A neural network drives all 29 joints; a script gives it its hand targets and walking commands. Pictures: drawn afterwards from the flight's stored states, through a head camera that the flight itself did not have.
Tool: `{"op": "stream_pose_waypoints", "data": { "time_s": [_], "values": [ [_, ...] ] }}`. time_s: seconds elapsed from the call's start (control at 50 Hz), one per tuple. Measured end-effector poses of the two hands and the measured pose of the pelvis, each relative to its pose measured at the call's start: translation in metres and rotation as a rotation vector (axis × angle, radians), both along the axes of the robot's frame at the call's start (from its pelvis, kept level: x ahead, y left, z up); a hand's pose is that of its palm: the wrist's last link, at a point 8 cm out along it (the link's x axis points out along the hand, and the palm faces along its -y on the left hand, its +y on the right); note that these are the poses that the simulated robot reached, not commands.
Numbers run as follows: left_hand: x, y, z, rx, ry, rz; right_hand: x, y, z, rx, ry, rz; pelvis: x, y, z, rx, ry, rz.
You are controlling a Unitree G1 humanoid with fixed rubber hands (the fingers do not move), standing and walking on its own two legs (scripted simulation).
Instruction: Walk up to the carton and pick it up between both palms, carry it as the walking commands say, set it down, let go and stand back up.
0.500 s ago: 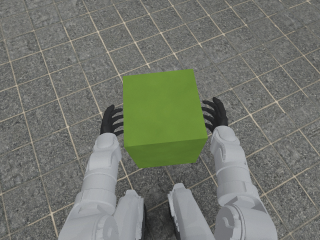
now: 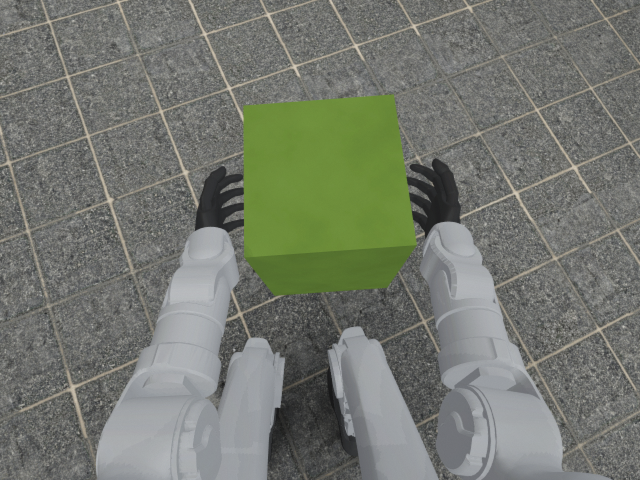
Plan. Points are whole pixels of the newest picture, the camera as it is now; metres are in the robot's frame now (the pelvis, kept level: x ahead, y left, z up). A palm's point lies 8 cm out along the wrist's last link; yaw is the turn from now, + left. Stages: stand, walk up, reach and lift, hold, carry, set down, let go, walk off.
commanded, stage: set down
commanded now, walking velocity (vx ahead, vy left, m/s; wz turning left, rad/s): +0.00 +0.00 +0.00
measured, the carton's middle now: (325, 209) +0.48 -0.05 -0.17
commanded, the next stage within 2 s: none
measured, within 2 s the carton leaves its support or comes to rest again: rests again in 1.78 s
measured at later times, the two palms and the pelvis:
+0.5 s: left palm (234, 237) +0.46 +0.09 -0.22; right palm (411, 226) +0.45 -0.19 -0.20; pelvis -0.05 +0.00 -0.08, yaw +0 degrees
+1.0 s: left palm (247, 235) +0.48 +0.08 -0.28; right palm (406, 228) +0.47 -0.20 -0.27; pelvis -0.06 +0.00 -0.14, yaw +0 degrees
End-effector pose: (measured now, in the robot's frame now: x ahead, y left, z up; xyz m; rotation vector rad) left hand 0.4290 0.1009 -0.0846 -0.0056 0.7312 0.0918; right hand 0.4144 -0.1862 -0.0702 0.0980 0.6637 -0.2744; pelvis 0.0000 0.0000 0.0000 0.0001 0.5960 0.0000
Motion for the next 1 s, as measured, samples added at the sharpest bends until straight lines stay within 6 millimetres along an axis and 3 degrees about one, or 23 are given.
{"op": "stream_pose_waypoints", "data": {
  "time_s": [0.26,0.42,0.52,0.6,0.68,0.76,0.86,1.0],
  "values": [
    [0.016,-0.006,-0.047,0.034,0.019,-0.011,0.015,-0.007,-0.053,0.005,0.017,0.010,-0.025,0.005,-0.040,0.015,-0.036,-0.025],
    [0.027,-0.006,-0.103,-0.006,-0.033,0.019,0.032,-0.006,-0.102,-0.019,-0.037,0.030,-0.049,0.004,-0.056,0.013,-0.222,-0.016],
    [0.027,-0.007,-0.139,-0.035,-0.030,0.040,0.035,-0.007,-0.135,-0.007,-0.038,0.021,-0.050,0.002,-0.084,0.018,-0.186,-0.015],
    [0.025,-0.007,-0.138,0.020,-0.004,0.010,0.029,-0.007,-0.142,0.020,-0.012,0.015,-0.049,0.001,-0.097,0.015,-0.220,-0.011],
    [0.027,-0.007,-0.129,0.064,0.026,-0.002,0.030,-0.008,-0.143,0.035,0.014,0.019,-0.051,0.001,-0.098,0.017,-0.248,-0.006],
    [0.036,-0.012,-0.134,0.065,0.038,-0.019,0.039,-0.010,-0.144,0.002,0.028,0.045,-0.056,-0.001,-0.098,0.020,-0.236,-0.006],
    [0.044,-0.017,-0.156,0.035,0.004,-0.010,0.050,-0.015,-0.156,-0.034,-0.007,0.049,-0.060,-0.003,-0.110,0.021,-0.201,-0.015],
    [0.049,-0.021,-0.200,0.024,0.023,-0.022,0.051,-0.019,-0.197,-0.030,0.011,0.029,-0.061,-0.004,-0.136,0.030,-0.151,-0.022]
  ]
}}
